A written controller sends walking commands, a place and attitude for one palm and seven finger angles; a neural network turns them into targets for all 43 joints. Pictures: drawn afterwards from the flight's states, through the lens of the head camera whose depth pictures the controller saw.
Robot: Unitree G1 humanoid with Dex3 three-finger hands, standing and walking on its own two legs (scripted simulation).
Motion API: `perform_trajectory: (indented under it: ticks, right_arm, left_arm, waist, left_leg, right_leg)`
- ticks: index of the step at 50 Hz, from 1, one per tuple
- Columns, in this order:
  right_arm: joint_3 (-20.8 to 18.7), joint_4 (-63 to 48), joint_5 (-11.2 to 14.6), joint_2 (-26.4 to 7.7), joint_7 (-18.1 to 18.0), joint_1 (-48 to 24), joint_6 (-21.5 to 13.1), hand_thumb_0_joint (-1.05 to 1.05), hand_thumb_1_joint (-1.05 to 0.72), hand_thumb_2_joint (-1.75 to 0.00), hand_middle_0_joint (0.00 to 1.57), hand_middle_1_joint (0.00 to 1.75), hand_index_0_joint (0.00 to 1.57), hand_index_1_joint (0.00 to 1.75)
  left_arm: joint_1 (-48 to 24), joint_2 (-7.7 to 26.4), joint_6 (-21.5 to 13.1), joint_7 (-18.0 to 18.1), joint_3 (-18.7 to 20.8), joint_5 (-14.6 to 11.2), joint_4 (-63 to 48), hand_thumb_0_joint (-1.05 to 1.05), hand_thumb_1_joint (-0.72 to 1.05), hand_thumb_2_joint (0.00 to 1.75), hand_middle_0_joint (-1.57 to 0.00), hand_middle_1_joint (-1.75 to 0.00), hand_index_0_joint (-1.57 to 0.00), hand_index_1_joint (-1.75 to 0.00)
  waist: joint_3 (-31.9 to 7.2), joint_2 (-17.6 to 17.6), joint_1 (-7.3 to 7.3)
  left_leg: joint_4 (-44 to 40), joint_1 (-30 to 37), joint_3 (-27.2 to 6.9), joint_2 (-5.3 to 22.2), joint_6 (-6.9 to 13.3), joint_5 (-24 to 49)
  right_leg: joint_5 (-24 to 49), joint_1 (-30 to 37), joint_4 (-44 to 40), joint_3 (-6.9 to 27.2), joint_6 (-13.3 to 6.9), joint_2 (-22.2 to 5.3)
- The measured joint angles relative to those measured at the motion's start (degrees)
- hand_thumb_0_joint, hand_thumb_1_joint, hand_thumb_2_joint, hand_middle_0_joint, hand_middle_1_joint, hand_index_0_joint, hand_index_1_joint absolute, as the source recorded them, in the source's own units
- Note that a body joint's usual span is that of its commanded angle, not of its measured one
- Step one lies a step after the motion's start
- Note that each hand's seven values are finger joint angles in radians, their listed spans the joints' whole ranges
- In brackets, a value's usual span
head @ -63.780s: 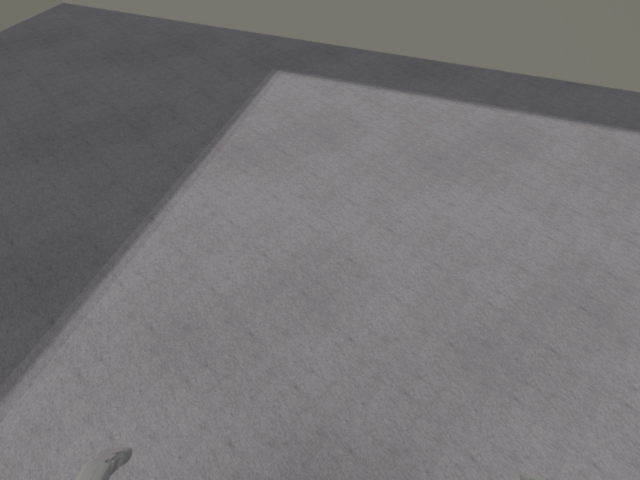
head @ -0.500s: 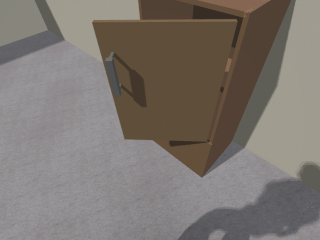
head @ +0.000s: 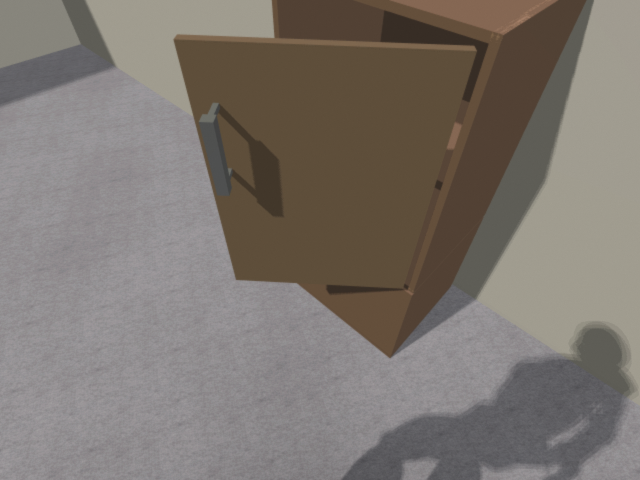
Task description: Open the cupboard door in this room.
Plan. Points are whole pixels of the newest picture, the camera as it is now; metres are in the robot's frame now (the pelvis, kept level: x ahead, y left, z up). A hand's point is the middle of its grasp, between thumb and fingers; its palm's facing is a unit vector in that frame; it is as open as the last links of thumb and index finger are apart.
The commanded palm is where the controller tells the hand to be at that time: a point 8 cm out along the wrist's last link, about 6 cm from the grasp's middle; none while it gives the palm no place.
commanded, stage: come to a stop and stand still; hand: left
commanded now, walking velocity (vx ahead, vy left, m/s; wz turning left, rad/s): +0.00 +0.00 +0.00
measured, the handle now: (219, 150) +0.60 +0.21 +0.08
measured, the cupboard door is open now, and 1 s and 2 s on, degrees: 40 40 40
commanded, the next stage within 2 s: look again from close up in 0.82 s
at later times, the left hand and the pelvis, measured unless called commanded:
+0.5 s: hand out of the picture +0.10 +0.19 -0.17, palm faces -0.01 -0.97 -0.25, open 7.4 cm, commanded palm none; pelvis +0.05 -0.01 +0.00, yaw +0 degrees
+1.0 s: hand out of the picture +0.11 +0.18 -0.16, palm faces +0.00 -0.97 -0.26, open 7.4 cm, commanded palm none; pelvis +0.06 -0.02 +0.01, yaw +0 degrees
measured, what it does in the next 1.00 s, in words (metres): shifts its weight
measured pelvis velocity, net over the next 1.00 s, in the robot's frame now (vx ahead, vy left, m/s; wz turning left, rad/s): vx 0.06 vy -0.02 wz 0.01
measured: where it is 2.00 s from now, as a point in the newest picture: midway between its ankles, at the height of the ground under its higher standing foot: outside the picture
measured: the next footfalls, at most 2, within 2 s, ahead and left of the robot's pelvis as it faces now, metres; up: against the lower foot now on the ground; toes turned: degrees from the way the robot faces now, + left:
none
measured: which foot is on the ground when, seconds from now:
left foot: down 0.00-1.00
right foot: down 0.00-1.00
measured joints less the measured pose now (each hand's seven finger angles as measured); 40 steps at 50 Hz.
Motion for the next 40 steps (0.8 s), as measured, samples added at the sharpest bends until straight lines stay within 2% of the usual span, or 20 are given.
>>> perform_trajectory:
  ticks: [13, 40]
  right_arm:
    - [0.4, 0.4, 0.3, -0.4, -0.4, -3.1, -1.2, 0.0, -0.91, -0.9, 0.2, 0.3, 0.2, 0.3]
    - [0.5, 2.1, 0.2, -2.9, -0.7, -6.8, -0.6, 0.0, -0.91, -0.9, 0.2, 0.3, 0.2, 0.3]
  left_arm:
    - [-1.8, 1.2, -0.6, 0.4, 0.2, -0.2, 0.7, 0.01, 0.9, 0.9, -0.2, -0.29, -0.2, -0.3]
    - [-4.8, 3.4, -0.5, 0.3, 0.3, -0.4, 0.9, 0.01, 0.9, 0.9, -0.2, -0.29, -0.2, -0.3]
  waist:
    - [0.7, 0.5, 0.45]
    - [1.1, -0.1, 0.57]
  left_leg:
    - [-1.6, 3.1, -0.3, 0.3, -0.6, -1.9]
    - [-3.8, 7.1, -1.1, 1.5, -2.0, -3.2]
  right_leg:
    - [-2.3, 2.9, -1.1, -0.3, 0.0, 0.3]
    - [-3.7, 7.0, -3.2, -1.1, -1.4, 1.5]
